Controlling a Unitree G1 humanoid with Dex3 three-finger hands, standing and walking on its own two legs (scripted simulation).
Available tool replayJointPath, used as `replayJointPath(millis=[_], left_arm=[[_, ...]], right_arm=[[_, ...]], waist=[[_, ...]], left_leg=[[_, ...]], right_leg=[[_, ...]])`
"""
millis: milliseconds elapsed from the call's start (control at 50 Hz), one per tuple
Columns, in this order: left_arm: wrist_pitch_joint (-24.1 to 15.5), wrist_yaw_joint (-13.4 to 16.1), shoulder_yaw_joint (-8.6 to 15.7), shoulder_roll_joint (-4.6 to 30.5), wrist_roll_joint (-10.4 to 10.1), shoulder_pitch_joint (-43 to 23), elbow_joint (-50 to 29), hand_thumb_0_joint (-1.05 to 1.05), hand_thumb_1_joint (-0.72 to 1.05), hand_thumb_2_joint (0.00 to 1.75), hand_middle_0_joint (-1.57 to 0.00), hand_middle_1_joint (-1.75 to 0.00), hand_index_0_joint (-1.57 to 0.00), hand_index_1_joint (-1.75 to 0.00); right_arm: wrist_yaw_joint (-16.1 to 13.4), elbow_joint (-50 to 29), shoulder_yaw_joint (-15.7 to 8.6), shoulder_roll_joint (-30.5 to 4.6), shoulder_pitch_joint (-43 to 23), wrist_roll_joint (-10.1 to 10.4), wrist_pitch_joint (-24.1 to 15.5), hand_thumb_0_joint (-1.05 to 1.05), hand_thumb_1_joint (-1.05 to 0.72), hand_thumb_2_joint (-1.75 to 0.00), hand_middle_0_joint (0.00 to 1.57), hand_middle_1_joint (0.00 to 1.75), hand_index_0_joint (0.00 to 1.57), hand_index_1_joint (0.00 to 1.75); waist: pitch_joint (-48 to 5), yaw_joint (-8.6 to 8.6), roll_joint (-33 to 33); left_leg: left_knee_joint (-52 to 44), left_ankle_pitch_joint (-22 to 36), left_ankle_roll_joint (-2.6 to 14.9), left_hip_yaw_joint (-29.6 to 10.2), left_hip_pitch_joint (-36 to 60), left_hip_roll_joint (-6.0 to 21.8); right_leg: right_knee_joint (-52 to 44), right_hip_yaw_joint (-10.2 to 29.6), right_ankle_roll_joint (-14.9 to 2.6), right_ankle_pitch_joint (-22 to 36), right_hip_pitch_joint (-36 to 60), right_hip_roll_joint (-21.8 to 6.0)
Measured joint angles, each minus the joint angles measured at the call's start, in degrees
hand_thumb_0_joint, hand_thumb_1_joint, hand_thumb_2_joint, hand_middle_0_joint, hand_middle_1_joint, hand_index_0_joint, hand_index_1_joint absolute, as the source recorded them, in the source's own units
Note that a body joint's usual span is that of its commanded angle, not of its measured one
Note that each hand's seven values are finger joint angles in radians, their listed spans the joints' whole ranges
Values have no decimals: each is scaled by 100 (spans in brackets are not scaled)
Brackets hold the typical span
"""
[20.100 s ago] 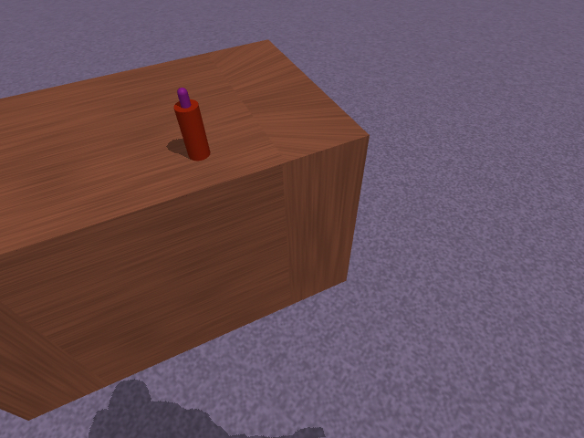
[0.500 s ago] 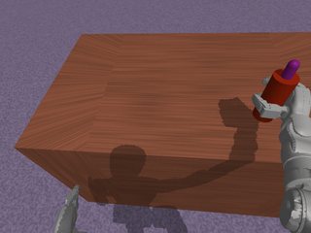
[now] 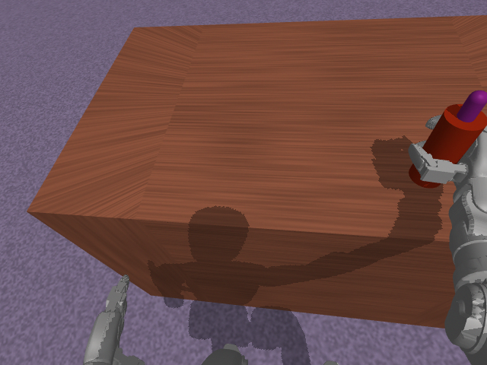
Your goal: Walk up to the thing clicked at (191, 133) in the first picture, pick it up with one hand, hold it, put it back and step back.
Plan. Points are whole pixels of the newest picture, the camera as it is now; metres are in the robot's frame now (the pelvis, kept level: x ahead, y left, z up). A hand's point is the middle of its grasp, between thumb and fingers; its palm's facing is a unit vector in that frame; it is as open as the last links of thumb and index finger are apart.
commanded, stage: lower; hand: right
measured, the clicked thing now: (449, 140) +0.47 -0.23 +0.09
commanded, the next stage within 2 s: loosen in 0.58 s
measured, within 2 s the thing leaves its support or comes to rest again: rests again in 0.40 s
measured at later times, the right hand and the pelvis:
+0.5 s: hand (428, 160) +0.47 -0.23 +0.04, palm faces +0.23 +0.97 +0.02, open 7.6 cm; pelvis -0.01 +0.00 -0.02, yaw +0 degrees
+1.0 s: hand (431, 160) +0.47 -0.23 +0.03, palm faces +0.23 +0.97 +0.02, open 8.5 cm; pelvis -0.01 +0.00 -0.03, yaw +0 degrees
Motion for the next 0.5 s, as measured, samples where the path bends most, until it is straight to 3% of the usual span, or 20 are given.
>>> replayJointPath(millis=[500], left_arm=[[39,-54,-27,53,107,271,-780,-2,-55,7,-7,-5,-6,-5]], right_arm=[[15,247,-235,-185,-177,-154,-229,0,13,-118,82,119,85,120]], waist=[[-77,170,0]], left_leg=[[649,-213,20,59,-715,-26]], right_leg=[[689,86,15,-227,-744,-35]])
